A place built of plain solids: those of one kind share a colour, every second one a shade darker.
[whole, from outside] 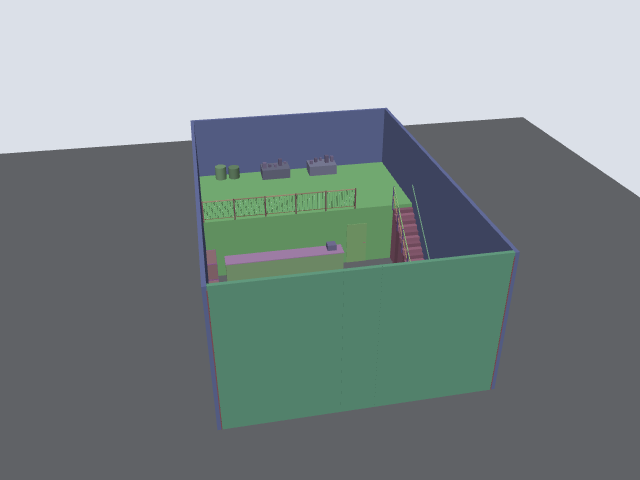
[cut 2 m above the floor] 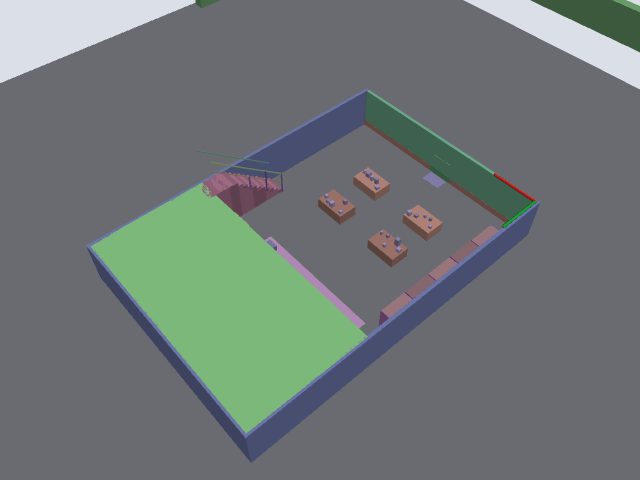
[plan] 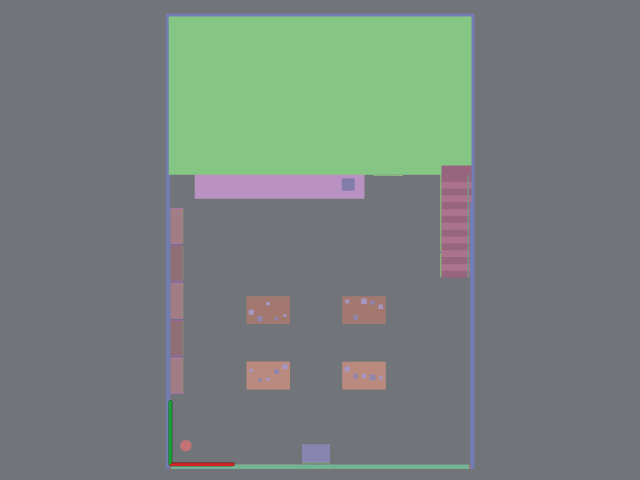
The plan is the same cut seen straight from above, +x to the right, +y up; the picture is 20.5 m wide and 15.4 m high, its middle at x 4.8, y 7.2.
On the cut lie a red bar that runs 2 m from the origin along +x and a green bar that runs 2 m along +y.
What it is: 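A toy shop at street level behind a glazed front, one room two levels high, with a raised rear level reached by one straight flight, fitted out in the 1990s to 2020s; 9.6 x 14.3 m, 5.77 m high throughout; its front glazed onto the street; the raised level 2.85 m over the floor, over the rear 5.0 m, open to the hall behind a guard 1.0 m high along its edge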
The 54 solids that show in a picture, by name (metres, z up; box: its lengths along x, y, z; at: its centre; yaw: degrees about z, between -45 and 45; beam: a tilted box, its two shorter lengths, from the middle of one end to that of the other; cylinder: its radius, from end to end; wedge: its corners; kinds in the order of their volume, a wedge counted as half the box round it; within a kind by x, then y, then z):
{
 "upper_1": {"box": [9.71, 5.08, 2.9], "at": [4.8, 11.83, 1.4]},
 "street_hedge_1": {"box": [39.61, 0.6, 2.25], "at": [4.8, -16.3, 1.07]},
 "street_hedge_2": {"box": [0.6, 15.85, 2.25], "at": [24.31, -8.07, 1.07]},
 "wall_1": {"box": [0.15, 14.62, 5.82], "at": [-0.07, 7.16, 2.86]},
 "wall_2": {"box": [9.91, 0.15, 5.82], "at": [4.8, 14.39, 2.86]},
 "wall_3": {"box": [0.15, 14.62, 5.82], "at": [9.69, 7.16, 2.86]},
 "stair_step_1": {"box": [0.96, 0.44, 0.23], "at": [9.18, 6.21, 0.06]},
 "stair_step_2": {"box": [0.96, 0.44, 0.41], "at": [9.18, 6.43, 0.15]},
 "stair_step_3": {"box": [0.96, 0.44, 0.58], "at": [9.18, 6.65, 0.24]},
 "stair_step_4": {"box": [0.96, 0.44, 0.76], "at": [9.18, 6.87, 0.33]},
 "stair_step_5": {"box": [0.96, 0.44, 0.94], "at": [9.18, 7.09, 0.42]},
 "stair_step_6": {"box": [0.96, 0.44, 1.12], "at": [9.18, 7.31, 0.51]},
 "stair_step_7": {"box": [0.96, 0.44, 1.3], "at": [9.18, 7.53, 0.6]},
 "stair_step_8": {"box": [0.96, 0.44, 1.47], "at": [9.18, 7.75, 0.69]},
 "stair_step_9": {"box": [0.96, 0.44, 1.65], "at": [9.18, 7.97, 0.78]},
 "stair_step_10": {"box": [0.96, 0.44, 1.83], "at": [9.18, 8.19, 0.86]},
 "stair_step_11": {"box": [0.96, 0.44, 2.01], "at": [9.18, 8.41, 0.95]},
 "stair_step_12": {"box": [0.96, 0.44, 2.19], "at": [9.18, 8.63, 1.04]},
 "stair_step_13": {"box": [0.96, 0.44, 2.36], "at": [9.18, 8.85, 1.13]},
 "stair_step_14": {"box": [0.96, 0.44, 2.54], "at": [9.18, 9.07, 1.22]},
 "stair_step_15": {"box": [0.96, 0.52, 2.72], "at": [9.18, 9.33, 1.31]},
 "window_wall_1": {"box": [4.07, 0.15, 5.82], "at": [2.04, -0.07, 2.86]},
 "window_wall_2": {"box": [1.2, 0.15, 5.82], "at": [4.67, -0.07, 2.86]},
 "window_wall_3": {"box": [4.34, 0.15, 5.82], "at": [7.44, -0.07, 2.86]},
 "shelves_body_1": {"box": [0.4, 1.16, 2.1], "at": [0.2, 2.85, 1.0]},
 "shelves_body_2": {"box": [0.4, 1.16, 2.1], "at": [0.2, 4.05, 1.0]},
 "shelves_body_3": {"box": [0.4, 1.16, 2.1], "at": [0.2, 5.25, 1.0]},
 "shelves_body_4": {"box": [0.4, 1.16, 2.1], "at": [0.2, 6.45, 1.0]},
 "shelves_body_5": {"box": [0.4, 1.16, 2.1], "at": [0.2, 7.65, 1.0]},
 "counter_1": {"box": [5.41, 0.7, 1.05], "at": [3.5, 8.93, 0.47]},
 "table_1": {"box": [1.4, 0.9, 0.55], "at": [3.14, 2.85, 0.23]},
 "table_2": {"box": [1.4, 0.9, 0.55], "at": [3.14, 4.95, 0.23]},
 "table_3": {"box": [1.4, 0.9, 0.55], "at": [6.21, 2.85, 0.23]},
 "table_4": {"box": [1.4, 0.9, 0.55], "at": [6.21, 4.95, 0.23]},
 "upper_table_1": {"box": [1.4, 0.9, 0.55], "at": [3.8, 13.71, 3.07]},
 "upper_table_2": {"box": [1.4, 0.9, 0.55], "at": [6.2, 13.71, 3.07]},
 "upper_bin_1": {"cylinder": 0.27, "from": [1.07, 13.89, 2.85], "to": [1.07, 13.89, 3.49]},
 "upper_bin_2": {"cylinder": 0.27, "from": [1.73, 13.89, 2.85], "to": [1.73, 13.89, 3.4]},
 "stair_guard_rail_1": {"wedge": [[8.65, 5.99, 1.08], [8.65, 5.99, 1.13], [8.65, 9.29, 3.75], [8.65, 9.29, 3.8], [8.7, 5.99, 1.08], [8.7, 5.99, 1.13], [8.7, 9.29, 3.75], [8.7, 9.29, 3.8]]},
 "stair_wall_rail_1": {"wedge": [[9.54, 5.99, 1.08], [9.54, 5.99, 1.13], [9.54, 9.29, 3.75], [9.54, 9.29, 3.8], [9.57, 5.99, 1.08], [9.57, 5.99, 1.13], [9.57, 9.29, 3.75], [9.57, 9.29, 3.8]]},
 "counter_top_1": {"box": [5.45, 0.78, 0.04], "at": [3.5, 8.91, 1.02]},
 "stallriser_1": {"box": [4.07, 0.05, 0.35], "at": [2.04, -0.02, 0.12]},
 "stallriser_2": {"box": [4.34, 0.05, 0.35], "at": [7.44, -0.02, 0.12]},
 "stair_guard_low_1": {"wedge": [[8.66, 5.99, 0.61], [8.66, 5.99, 0.65], [8.66, 9.29, 3.28], [8.66, 9.29, 3.32], [8.69, 5.99, 0.61], [8.69, 5.99, 0.65], [8.69, 9.29, 3.28], [8.69, 9.29, 3.32]]},
 "front_corner_1": {"box": [0.04, 0.17, 5.67], "at": [0.0, -0.07, 2.79]},
 "front_corner_2": {"box": [0.04, 0.17, 5.67], "at": [9.61, -0.07, 2.79]},
 "service_door_1": {"box": [0.95, 0.03, 2.1], "at": [6.99, 9.28, 1.0]},
 "till_1": {"box": [0.42, 0.4, 0.28], "at": [5.71, 8.98, 1.18]},
 "plant_pot_1": {"cylinder": 0.18, "from": [0.5, 0.6, 0.0], "to": [0.5, 0.6, 0.38]},
 "door_mat_1": {"box": [0.9, 0.6, 0.07], "at": [4.67, 0.35, -0.02]},
 "shelves_cheek_1": {"box": [0.41, 0.032, 2.1], "at": [0.21, 8.21, 1.0]},
 "street_door_kick_1": {"box": [1.2, 0.05, 0.35], "at": [4.67, -0.02, 0.12]},
 "cube_1": {"box": [0.19, 0.19, 0.35], "at": [2.87, 4.68, 0.68]},
 "cube_2": {"box": [0.2, 0.2, 0.22], "at": [6.48, 2.79, 0.61]}
}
